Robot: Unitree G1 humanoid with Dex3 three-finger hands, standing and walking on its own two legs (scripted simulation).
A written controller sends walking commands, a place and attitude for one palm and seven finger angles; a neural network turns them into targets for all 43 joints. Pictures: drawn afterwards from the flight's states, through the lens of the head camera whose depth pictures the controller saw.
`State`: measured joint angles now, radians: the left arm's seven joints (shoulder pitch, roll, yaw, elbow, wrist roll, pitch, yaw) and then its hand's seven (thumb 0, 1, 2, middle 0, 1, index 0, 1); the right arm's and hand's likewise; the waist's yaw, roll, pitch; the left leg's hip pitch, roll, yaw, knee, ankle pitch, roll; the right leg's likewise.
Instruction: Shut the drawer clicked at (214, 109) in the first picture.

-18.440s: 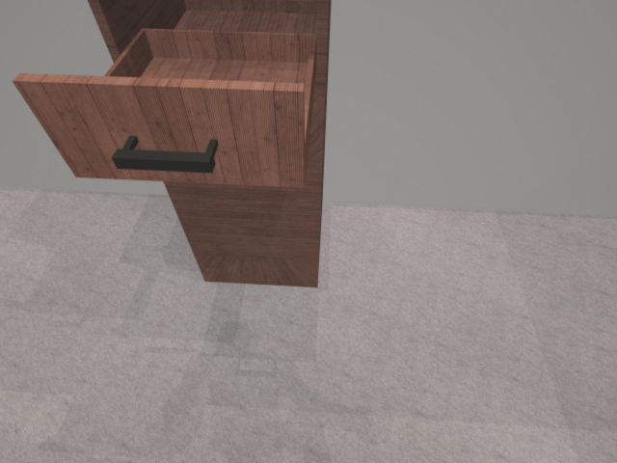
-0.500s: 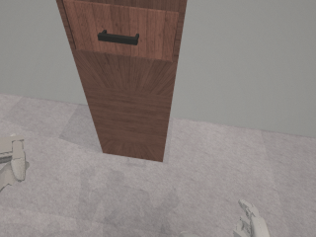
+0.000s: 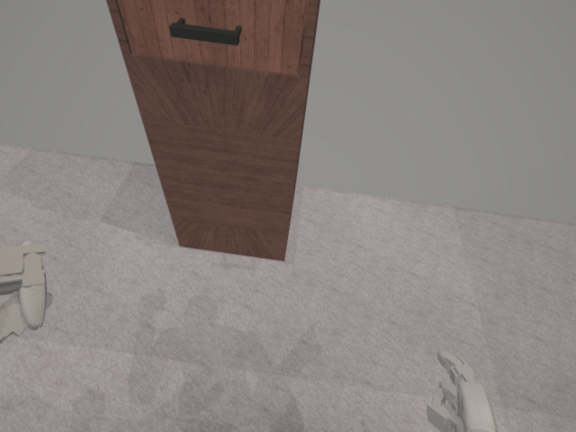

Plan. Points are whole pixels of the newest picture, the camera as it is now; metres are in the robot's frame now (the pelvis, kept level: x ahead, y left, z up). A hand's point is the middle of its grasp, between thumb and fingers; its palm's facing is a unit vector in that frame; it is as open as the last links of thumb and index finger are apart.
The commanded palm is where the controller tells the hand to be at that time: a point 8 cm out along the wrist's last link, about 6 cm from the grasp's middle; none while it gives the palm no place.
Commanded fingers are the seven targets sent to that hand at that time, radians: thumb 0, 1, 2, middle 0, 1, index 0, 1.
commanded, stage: stop stepping back and stand still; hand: left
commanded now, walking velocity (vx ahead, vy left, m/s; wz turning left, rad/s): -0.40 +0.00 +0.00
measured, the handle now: (207, 30) +0.82 +0.21 +0.14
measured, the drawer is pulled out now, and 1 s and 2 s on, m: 0.00 0.00 0.00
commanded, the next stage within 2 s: let the arm hang, fingers relaxed in 1.00 s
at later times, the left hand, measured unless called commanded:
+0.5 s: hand out of the picture +0.07 +0.22 +0.17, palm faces +0.39 -0.83 -0.40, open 3.3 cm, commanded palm +0.01 +0.26 +0.19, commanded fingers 0.00 0.90 0.90 -1.40 -1.60 -1.40 -1.60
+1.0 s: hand out of the picture +0.02 +0.24 +0.17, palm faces +0.42 -0.80 -0.44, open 3.3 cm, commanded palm -0.04 +0.27 +0.19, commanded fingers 0.00 0.90 0.90 -1.40 -1.60 -1.40 -1.60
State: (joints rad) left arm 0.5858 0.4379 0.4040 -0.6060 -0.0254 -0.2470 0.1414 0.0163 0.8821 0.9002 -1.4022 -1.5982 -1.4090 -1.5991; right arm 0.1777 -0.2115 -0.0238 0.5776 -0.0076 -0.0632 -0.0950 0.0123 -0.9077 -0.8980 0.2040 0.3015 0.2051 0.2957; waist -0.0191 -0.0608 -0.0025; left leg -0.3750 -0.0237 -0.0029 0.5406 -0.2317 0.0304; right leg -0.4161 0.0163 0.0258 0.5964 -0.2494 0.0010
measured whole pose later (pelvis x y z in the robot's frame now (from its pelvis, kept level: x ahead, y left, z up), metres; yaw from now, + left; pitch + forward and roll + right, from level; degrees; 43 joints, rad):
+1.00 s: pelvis -0.17 -0.01 -0.01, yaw +0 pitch -2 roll +0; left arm 0.57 0.40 0.38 -0.55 -0.01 -0.18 0.15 0.02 0.88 0.90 -1.40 -1.60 -1.41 -1.60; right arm 0.26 -0.17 0.03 0.63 -0.02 -0.11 -0.06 0.01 -0.91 -0.90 0.21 0.30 0.21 0.30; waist -0.01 -0.02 -0.03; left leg -0.41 0.03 0.02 0.84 -0.39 0.01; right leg -0.34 0.01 -0.09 0.62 -0.24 -0.07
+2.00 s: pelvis -0.18 -0.01 +0.01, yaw +4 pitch -2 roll +0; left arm 0.17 0.21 0.03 1.11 0.01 0.01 0.02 0.01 0.90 0.90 -0.22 -0.32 -0.22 -0.32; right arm 0.22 -0.21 -0.03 1.08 -0.03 0.01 -0.01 0.00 -0.91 -0.90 0.20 0.30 0.20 0.30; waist -0.01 0.03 0.05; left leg -0.23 0.00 -0.04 0.45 -0.18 -0.01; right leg -0.23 0.00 0.04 0.45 -0.19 0.01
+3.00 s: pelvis -0.14 -0.01 +0.02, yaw +3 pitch -2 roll +0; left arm 0.10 0.27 0.02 1.13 0.01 0.00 0.01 0.01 0.90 0.90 -0.20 -0.30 -0.20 -0.30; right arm 0.12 -0.28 -0.02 1.11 -0.02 0.01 -0.01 0.00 -0.91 -0.90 0.20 0.30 0.21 0.30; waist -0.01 0.02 0.08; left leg -0.14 0.02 -0.03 0.37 -0.20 -0.02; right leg -0.14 0.01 0.05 0.37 -0.20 0.00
